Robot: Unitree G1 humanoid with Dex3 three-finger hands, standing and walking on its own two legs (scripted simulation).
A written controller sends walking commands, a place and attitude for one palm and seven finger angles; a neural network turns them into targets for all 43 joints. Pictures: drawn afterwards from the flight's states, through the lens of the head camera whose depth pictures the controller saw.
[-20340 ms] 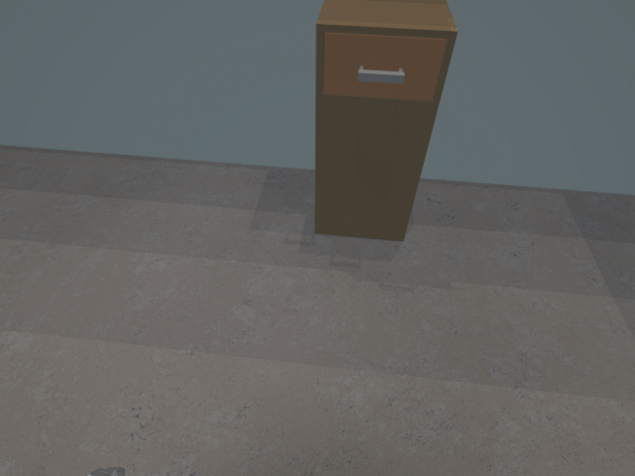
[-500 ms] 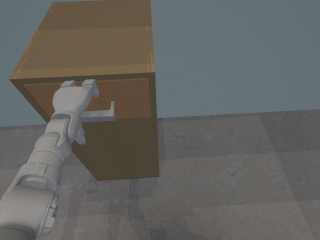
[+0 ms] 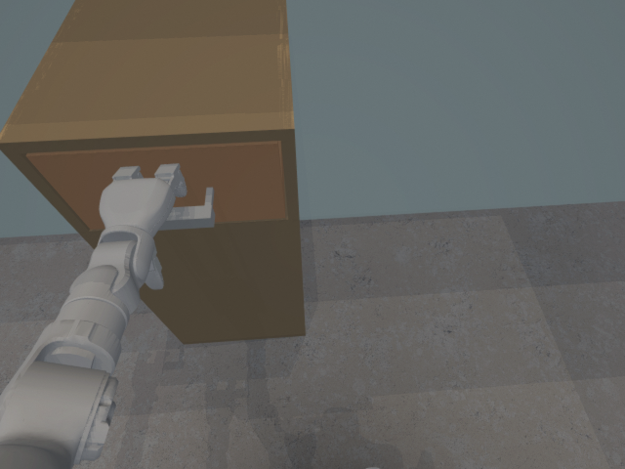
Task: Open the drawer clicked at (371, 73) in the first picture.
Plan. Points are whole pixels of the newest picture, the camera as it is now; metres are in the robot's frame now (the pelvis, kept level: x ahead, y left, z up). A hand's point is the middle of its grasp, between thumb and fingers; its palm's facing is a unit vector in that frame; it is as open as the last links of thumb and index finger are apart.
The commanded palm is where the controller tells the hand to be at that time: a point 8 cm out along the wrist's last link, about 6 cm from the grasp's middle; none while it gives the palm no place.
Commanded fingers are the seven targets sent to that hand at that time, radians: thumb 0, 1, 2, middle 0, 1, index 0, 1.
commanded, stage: lower the fingers behind the handle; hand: left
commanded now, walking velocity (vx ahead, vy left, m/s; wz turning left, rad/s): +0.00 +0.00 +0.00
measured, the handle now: (170, 207) +0.49 +0.22 +0.00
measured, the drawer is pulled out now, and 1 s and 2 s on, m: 0.00 0.00 0.00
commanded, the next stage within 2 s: close the thumb around the handle in 1.00 s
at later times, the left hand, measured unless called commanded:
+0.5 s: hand (161, 237) +0.45 +0.23 -0.02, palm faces -0.08 -0.02 -1.00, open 13.8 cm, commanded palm +0.43 +0.23 +0.04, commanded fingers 0.00 -0.50 0.30 -0.30 -1.20 -0.30 -1.20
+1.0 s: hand (163, 239) +0.45 +0.23 -0.02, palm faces -0.06 -0.03 -1.00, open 13.8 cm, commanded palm +0.43 +0.23 +0.03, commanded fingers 0.00 -0.50 0.30 -0.30 -1.20 -0.30 -1.20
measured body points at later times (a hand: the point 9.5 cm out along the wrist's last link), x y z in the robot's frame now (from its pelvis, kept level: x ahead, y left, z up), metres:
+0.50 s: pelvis -0.01 +0.00 -0.01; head +0.09 +0.00 +0.43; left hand +0.44 +0.23 +0.04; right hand +0.02 -0.27 -0.14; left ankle -0.04 +0.09 -0.72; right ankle +0.00 -0.11 -0.72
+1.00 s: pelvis -0.01 +0.01 -0.02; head +0.09 +0.01 +0.42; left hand +0.44 +0.23 +0.03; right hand +0.01 -0.26 -0.15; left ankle -0.04 +0.09 -0.72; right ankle +0.00 -0.11 -0.72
